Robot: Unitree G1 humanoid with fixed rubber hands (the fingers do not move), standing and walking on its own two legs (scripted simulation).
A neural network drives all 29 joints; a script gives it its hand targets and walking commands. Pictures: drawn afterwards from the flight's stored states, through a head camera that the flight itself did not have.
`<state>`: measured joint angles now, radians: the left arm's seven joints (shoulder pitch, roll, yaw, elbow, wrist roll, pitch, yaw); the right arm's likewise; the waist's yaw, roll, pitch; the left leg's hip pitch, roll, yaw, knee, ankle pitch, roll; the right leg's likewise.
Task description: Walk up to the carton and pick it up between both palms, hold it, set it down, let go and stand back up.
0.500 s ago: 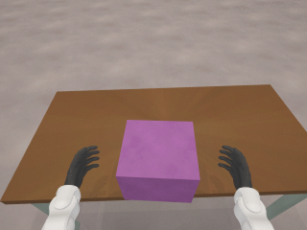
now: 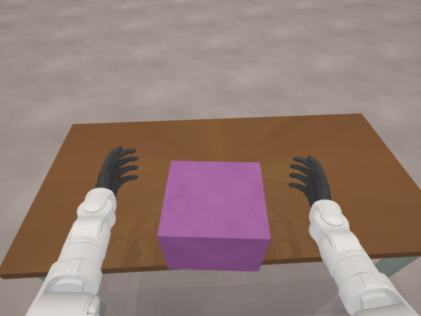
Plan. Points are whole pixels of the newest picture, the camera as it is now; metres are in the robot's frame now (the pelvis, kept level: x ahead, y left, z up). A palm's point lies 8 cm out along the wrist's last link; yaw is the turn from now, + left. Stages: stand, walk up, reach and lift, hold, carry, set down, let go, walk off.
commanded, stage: reach and lift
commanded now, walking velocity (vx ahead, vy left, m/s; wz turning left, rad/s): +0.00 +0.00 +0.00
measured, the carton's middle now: (214, 215) +0.37 +0.01 -0.08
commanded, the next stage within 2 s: none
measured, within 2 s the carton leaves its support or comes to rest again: neither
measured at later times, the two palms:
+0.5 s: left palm (123, 186) +0.38 +0.21 +0.03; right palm (309, 190) +0.36 -0.19 +0.02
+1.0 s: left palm (137, 208) +0.38 +0.20 -0.05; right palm (302, 208) +0.36 -0.20 -0.05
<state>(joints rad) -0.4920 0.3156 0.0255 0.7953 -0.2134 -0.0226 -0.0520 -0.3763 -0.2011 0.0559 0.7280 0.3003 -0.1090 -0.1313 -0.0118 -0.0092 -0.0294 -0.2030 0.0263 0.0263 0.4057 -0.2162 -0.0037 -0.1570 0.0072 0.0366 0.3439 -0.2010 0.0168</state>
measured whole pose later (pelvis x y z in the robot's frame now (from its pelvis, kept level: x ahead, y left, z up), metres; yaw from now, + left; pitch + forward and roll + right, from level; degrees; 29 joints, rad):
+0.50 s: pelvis +0.00 -0.01 -0.01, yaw +1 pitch +10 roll -2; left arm -0.73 0.27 0.05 1.29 -0.16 -0.27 -0.06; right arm -0.63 -0.20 0.15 1.18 0.37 -0.29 -0.13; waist -0.03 0.00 -0.15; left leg -0.47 0.04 -0.01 0.53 -0.24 -0.02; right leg -0.40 0.02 0.00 0.45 -0.23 0.01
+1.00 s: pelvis -0.03 +0.00 -0.06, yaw +1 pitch +26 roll -2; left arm -0.87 0.25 -0.04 1.52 -0.22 -0.55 -0.01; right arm -0.79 -0.19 0.11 1.45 0.40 -0.56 -0.08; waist -0.04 0.01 -0.28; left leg -1.00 0.03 -0.04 0.87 -0.32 -0.02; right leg -0.95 0.02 -0.02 0.82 -0.34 0.01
